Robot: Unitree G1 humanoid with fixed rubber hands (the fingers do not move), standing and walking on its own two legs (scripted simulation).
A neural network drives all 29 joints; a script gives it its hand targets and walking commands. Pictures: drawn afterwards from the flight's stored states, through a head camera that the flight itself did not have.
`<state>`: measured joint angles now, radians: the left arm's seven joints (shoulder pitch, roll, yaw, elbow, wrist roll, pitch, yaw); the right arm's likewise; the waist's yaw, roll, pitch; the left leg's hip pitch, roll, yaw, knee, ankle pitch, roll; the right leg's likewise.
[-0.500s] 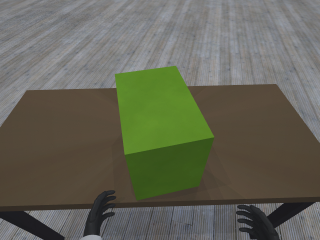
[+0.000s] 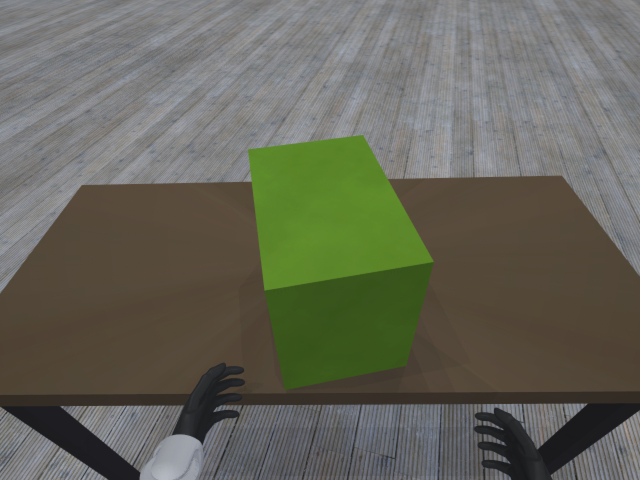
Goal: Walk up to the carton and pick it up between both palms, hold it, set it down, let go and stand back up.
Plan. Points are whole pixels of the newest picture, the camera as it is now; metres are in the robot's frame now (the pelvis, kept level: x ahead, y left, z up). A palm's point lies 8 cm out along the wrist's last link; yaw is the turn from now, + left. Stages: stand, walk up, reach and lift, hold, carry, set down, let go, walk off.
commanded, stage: set down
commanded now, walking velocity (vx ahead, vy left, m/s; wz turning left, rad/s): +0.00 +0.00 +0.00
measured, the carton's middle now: (325, 256) +0.45 +0.06 +0.03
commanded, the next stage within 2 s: let go in 0.04 s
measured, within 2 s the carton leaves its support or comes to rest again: neither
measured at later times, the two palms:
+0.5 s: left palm (190, 420) +0.20 +0.21 -0.01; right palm out of the picture +0.15 -0.21 -0.07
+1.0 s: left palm (182, 431) +0.19 +0.22 -0.03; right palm out of the picture +0.02 -0.25 -0.11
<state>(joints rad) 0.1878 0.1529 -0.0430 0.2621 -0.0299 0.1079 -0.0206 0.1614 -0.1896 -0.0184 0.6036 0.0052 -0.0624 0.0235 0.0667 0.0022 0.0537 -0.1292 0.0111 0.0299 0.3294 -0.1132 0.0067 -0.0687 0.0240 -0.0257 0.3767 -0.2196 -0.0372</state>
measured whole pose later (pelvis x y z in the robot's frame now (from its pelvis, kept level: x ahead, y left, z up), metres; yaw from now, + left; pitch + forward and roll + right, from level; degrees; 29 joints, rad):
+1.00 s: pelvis -0.02 +0.02 -0.02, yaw -3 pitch -2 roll -1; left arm 0.27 0.26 -0.05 0.26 0.00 -0.13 -0.06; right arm 0.40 -0.26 -0.07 0.69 -0.03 -0.02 0.06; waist -0.01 -0.01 0.00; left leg -0.32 -0.01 -0.01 0.57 -0.21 0.03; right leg -0.25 0.00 -0.05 0.56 -0.28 0.00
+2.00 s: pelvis -0.01 +0.00 -0.02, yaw +0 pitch -1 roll -1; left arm 0.26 0.28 -0.06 0.26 0.00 -0.14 -0.02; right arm 0.30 -0.24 -0.02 0.69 -0.02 0.00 0.05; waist 0.00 0.00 0.01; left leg -0.34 -0.01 -0.08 0.58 -0.22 -0.01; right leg -0.25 0.01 -0.10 0.55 -0.29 -0.03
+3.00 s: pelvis +0.00 +0.00 -0.02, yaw +3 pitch -1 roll -1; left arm 0.26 0.27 -0.06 0.25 -0.01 -0.15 -0.02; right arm 0.27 -0.23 -0.02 0.68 -0.02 0.01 0.05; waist 0.00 0.00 0.02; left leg -0.34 -0.04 -0.12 0.58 -0.22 -0.01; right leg -0.23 -0.02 -0.15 0.56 -0.32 -0.03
